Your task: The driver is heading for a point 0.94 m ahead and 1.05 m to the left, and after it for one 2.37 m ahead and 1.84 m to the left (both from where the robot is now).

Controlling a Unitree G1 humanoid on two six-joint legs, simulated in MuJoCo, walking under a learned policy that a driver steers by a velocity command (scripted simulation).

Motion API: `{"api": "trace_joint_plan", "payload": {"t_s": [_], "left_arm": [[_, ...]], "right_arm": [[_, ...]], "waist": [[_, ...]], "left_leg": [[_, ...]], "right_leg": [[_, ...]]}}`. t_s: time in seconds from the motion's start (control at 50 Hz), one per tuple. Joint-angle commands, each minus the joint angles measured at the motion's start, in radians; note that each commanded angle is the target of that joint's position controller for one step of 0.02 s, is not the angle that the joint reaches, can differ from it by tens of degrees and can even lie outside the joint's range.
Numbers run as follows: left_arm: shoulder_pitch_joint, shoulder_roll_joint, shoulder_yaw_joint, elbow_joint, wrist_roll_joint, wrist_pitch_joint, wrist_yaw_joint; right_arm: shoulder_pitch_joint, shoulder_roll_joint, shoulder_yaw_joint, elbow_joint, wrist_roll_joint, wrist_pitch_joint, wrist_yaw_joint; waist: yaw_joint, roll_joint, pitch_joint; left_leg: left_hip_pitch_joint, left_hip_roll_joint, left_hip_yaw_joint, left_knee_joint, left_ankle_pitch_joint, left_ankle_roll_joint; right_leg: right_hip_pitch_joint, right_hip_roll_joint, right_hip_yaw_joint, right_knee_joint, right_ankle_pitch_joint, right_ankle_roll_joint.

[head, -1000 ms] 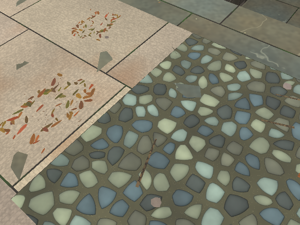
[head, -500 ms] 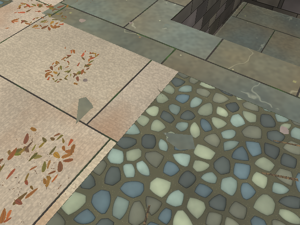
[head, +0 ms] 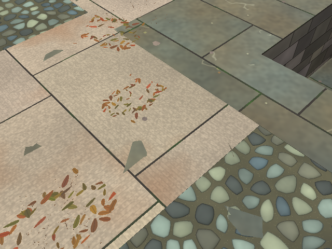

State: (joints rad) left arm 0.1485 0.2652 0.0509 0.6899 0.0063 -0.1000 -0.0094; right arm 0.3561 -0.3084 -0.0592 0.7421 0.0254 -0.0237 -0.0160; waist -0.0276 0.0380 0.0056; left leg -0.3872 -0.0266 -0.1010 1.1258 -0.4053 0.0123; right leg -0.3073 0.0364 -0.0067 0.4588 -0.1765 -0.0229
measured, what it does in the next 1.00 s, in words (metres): walks ahead, turning left: left foot, then right foot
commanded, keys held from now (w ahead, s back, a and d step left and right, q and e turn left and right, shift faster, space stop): w+q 1.00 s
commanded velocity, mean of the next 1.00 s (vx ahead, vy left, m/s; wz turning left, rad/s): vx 0.50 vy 0.00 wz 0.59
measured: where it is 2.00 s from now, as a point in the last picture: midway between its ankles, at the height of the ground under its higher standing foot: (56, 170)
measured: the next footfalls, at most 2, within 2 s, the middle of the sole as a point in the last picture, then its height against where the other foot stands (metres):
left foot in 0.38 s outside the picture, level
right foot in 0.88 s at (151, 208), level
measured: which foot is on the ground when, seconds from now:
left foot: up 0.00-0.36, down 0.38-0.88, up 0.90-1.00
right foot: down 0.00-0.38, up 0.40-0.86, down 0.88-1.00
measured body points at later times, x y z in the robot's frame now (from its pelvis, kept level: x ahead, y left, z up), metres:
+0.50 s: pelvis +0.25 +0.08 -0.01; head +0.29 +0.10 +0.44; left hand +0.25 +0.38 -0.13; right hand +0.50 -0.12 -0.09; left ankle +0.30 +0.17 -0.74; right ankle +0.17 -0.10 -0.64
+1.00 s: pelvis +0.54 +0.14 +0.00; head +0.56 +0.14 +0.45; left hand +0.52 +0.45 -0.09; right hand +0.76 -0.06 -0.12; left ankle +0.38 +0.19 -0.65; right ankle +0.64 +0.07 -0.74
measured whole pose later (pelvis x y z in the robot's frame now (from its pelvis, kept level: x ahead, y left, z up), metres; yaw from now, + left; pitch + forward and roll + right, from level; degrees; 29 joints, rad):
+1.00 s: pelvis +0.54 +0.14 +0.00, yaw +36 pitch +1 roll -1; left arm 0.15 0.27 0.05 0.71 0.01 -0.10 -0.02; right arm 0.35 -0.31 -0.06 0.71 0.03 -0.02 -0.01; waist -0.02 0.04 0.02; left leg -0.39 -0.03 -0.11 1.17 -0.41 0.01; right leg -0.33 0.03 -0.03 0.49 -0.18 -0.02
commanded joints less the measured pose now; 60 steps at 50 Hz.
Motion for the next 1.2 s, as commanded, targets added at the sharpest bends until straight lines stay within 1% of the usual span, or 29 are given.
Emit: {"api": "trace_joint_plan", "payload": {"t_s": [0.02,0.1,0.2,0.3,0.34,0.36,0.38,0.4,0.42,0.44,0.46,0.48,0.5,0.52,0.58,0.7,0.8,0.84,0.86,0.88,0.9,0.92,0.94,0.96,0.98,1.02,1.06,1.12,1.2], "left_arm": [[0.071,0.096,0.03,-0.013,0.007,-0.006,0.004],[0.082,0.138,0.046,0.025,-0.002,-0.016,0.004],[0.1,0.178,0.053,0.06,-0.007,-0.004,0.009],[0.162,0.221,0.064,0.102,-0.029,0.022,0.013],[0.16,0.252,0.073,0.103,-0.036,0.035,0.02],[0.155,0.264,0.076,0.101,-0.039,0.043,0.025],[0.148,0.25,0.069,0.095,-0.039,0.046,0.03],[0.181,0.185,0.043,0.074,-0.002,0.04,0.03],[0.253,0.076,0.004,0.014,0.018,0.011,0.014],[0.127,0.181,0.025,0.009,-0.02,-0.018,0.0],[0.057,0.199,0.029,-0.021,-0.047,-0.033,-0.005],[0.051,0.182,0.024,-0.014,-0.032,-0.04,0.002],[0.056,0.184,0.029,-0.006,-0.007,-0.039,0.008],[0.076,0.187,0.033,-0.001,0.0,-0.028,0.007],[0.078,0.15,0.027,0.0,0.012,0.0,0.009],[-0.152,0.095,0.002,-0.059,0.003,-0.003,-0.003],[-0.189,0.147,0.021,-0.08,-0.013,-0.02,-0.019],[-0.109,0.164,0.035,-0.062,-0.014,-0.028,-0.016],[-0.017,0.187,0.049,-0.042,-0.006,-0.032,-0.009],[0.123,0.236,0.063,-0.031,0.009,-0.034,-0.001],[0.213,0.312,0.083,0.003,0.018,-0.019,-0.003],[0.201,0.226,0.066,-0.005,-0.008,-0.015,-0.011],[0.16,0.165,0.05,-0.015,-0.01,-0.009,-0.006],[0.11,0.147,0.041,-0.019,0.0,-0.002,-0.004],[0.082,0.126,0.034,-0.011,0.003,0.001,-0.002],[0.067,0.107,0.028,0.003,0.007,-0.004,0.003],[0.073,0.117,0.034,0.021,-0.002,-0.013,0.003],[0.087,0.153,0.047,0.046,-0.002,-0.014,0.005],[0.093,0.179,0.05,0.067,-0.005,-0.001,0.009]], "right_arm": [[-0.046,-0.083,-0.029,-0.099,0.002,-0.009,0.009],[-0.114,-0.039,-0.017,-0.14,-0.004,0.001,0.019],[-0.242,-0.022,-0.003,-0.171,-0.003,-0.015,0.048],[-0.354,-0.034,-0.006,-0.231,0.0,-0.014,0.074],[-0.31,-0.069,-0.024,-0.236,-0.007,-0.007,0.077],[-0.218,-0.102,-0.043,-0.218,-0.009,-0.003,0.074],[-0.049,-0.153,-0.075,-0.173,-0.005,0.002,0.062],[0.094,-0.239,-0.103,-0.143,0.002,0.015,0.039],[0.038,-0.316,-0.101,-0.169,0.002,0.0,0.042],[0.065,-0.217,-0.077,-0.179,-0.001,-0.013,0.047],[0.028,-0.18,-0.064,-0.167,-0.008,-0.026,0.048],[-0.031,-0.16,-0.057,-0.169,-0.007,-0.032,0.047],[-0.09,-0.139,-0.05,-0.178,-0.014,-0.032,0.045],[-0.122,-0.12,-0.042,-0.191,-0.025,-0.034,0.041],[-0.125,-0.126,-0.043,-0.173,-0.02,-0.041,0.028],[-0.037,-0.158,-0.053,-0.115,-0.006,-0.029,0.001],[0.011,-0.149,-0.054,-0.078,0.002,-0.018,-0.005],[-0.007,-0.14,-0.054,-0.078,-0.001,-0.01,-0.006],[-0.01,-0.108,-0.042,-0.083,-0.004,-0.01,-0.003],[0.0,-0.047,-0.019,-0.098,-0.018,-0.012,0.001],[0.134,0.005,-0.002,-0.126,0.012,-0.02,0.0],[0.131,-0.095,-0.017,-0.103,0.019,-0.021,-0.004],[0.024,-0.152,-0.034,-0.109,0.013,-0.016,-0.004],[-0.032,-0.151,-0.037,-0.118,0.002,-0.011,-0.006],[-0.07,-0.138,-0.039,-0.129,-0.008,-0.011,-0.003],[-0.06,-0.097,-0.037,-0.132,0.004,-0.003,0.007],[-0.077,-0.061,-0.03,-0.142,0.004,0.007,0.011],[-0.132,-0.043,-0.023,-0.166,-0.002,0.008,0.017],[-0.23,-0.026,-0.013,-0.183,-0.002,-0.006,0.041]], "waist": [[0.049,-0.154,0.012],[0.047,-0.121,0.029],[0.088,-0.091,0.045],[0.103,-0.094,0.073],[0.058,-0.127,0.022],[-0.001,-0.131,-0.035],[-0.091,-0.104,-0.121],[-0.128,0.052,-0.218],[-0.007,0.242,-0.337],[-0.098,0.102,-0.357],[-0.087,0.076,-0.205],[-0.041,-0.011,-0.127],[-0.001,-0.021,-0.081],[0.032,0.0,-0.068],[0.052,0.006,-0.045],[-0.029,0.033,0.009],[-0.027,0.065,0.01],[0.018,0.094,-0.007],[0.064,0.083,-0.064],[0.12,-0.015,-0.203],[0.068,-0.344,-0.328],[0.083,-0.281,-0.273],[0.11,-0.185,-0.145],[0.096,-0.121,-0.075],[0.083,-0.113,-0.02],[0.053,-0.159,0.002],[0.049,-0.15,0.015],[0.055,-0.118,0.026],[0.087,-0.102,0.046]], "left_leg": [[-0.3,0.125,-0.022,0.033,0.088,-0.014],[-0.341,0.147,-0.002,-0.081,0.181,-0.033],[-0.287,0.131,0.057,-0.345,0.419,-0.017],[-0.26,0.096,0.124,-0.485,0.351,0.036],[-0.146,0.033,0.18,-0.5,0.245,0.077],[-0.016,-0.008,0.204,-0.519,0.222,0.105],[0.234,-0.041,0.196,-0.577,0.282,0.144],[0.546,0.124,-0.061,-0.583,0.309,0.211],[0.795,0.348,-0.655,-0.724,0.082,0.4],[0.788,0.351,-0.688,-0.813,-0.002,0.373],[0.67,0.319,-0.542,-0.829,0.071,0.331],[0.522,0.272,-0.431,-0.831,0.182,0.3],[0.399,0.237,-0.351,-0.842,0.301,0.281],[0.32,0.213,-0.31,-0.864,0.378,0.277],[0.194,0.183,-0.232,-0.9,0.503,0.291],[0.113,0.105,-0.162,-0.888,0.361,0.212],[0.228,0.161,-0.299,-0.778,0.287,0.185],[0.244,0.156,-0.33,-0.706,0.328,0.163],[0.22,0.108,-0.301,-0.603,0.366,0.134],[0.112,0.046,-0.224,-0.337,0.251,0.097],[-0.241,-0.092,-0.084,-0.012,-0.173,0.025],[-0.373,-0.012,-0.102,0.132,-0.176,0.009],[-0.405,0.023,-0.087,0.168,-0.081,0.001],[-0.375,0.056,-0.052,0.154,-0.01,-0.006],[-0.357,0.083,-0.047,0.11,0.039,-0.009],[-0.285,0.12,-0.028,0.058,0.087,-0.008],[-0.297,0.132,-0.009,0.015,0.11,-0.013],[-0.347,0.144,-0.004,-0.097,0.207,-0.025],[-0.299,0.132,0.052,-0.315,0.399,-0.015]], "right_leg": [[0.235,-0.282,0.282,-0.254,0.028,-0.146],[0.217,-0.293,0.147,-0.308,0.177,-0.178],[0.244,-0.266,-0.028,-0.31,0.28,-0.146],[0.366,-0.308,-0.104,-0.25,0.407,-0.11],[0.4,-0.309,-0.146,-0.117,0.732,-0.088],[0.388,-0.298,-0.169,0.026,0.862,-0.073],[0.281,-0.265,-0.196,0.24,0.835,-0.042],[0.008,-0.211,-0.199,0.564,0.379,0.001],[-0.381,-0.003,-0.046,0.86,-0.433,0.046],[-0.479,-0.042,0.11,0.924,-0.396,0.031],[-0.531,-0.079,0.094,0.882,-0.294,0.013],[-0.482,-0.119,0.091,0.798,-0.213,0.012],[-0.415,-0.143,0.09,0.719,-0.167,0.023],[-0.352,-0.158,0.097,0.689,-0.137,0.031],[-0.302,-0.146,0.07,0.586,-0.079,0.078],[-0.216,-0.065,0.058,0.168,0.263,0.101],[-0.159,-0.045,0.106,0.043,0.192,0.062],[-0.055,-0.039,0.086,0.008,0.116,0.027],[0.095,-0.057,0.084,-0.02,0.115,-0.004],[0.347,-0.213,0.226,0.0,0.068,-0.065],[0.661,-0.434,0.685,-0.093,-0.17,-0.227],[0.635,-0.458,0.806,-0.154,-0.4,-0.223],[0.519,-0.414,0.65,-0.17,-0.383,-0.179],[0.404,-0.372,0.514,-0.181,-0.251,-0.152],[0.315,-0.334,0.416,-0.201,-0.131,-0.146],[0.227,-0.287,0.28,-0.249,-0.019,-0.134],[0.208,-0.288,0.2,-0.283,0.055,-0.152],[0.235,-0.304,0.111,-0.308,0.168,-0.171],[0.255,-0.274,-0.039,-0.311,0.254,-0.141]]}}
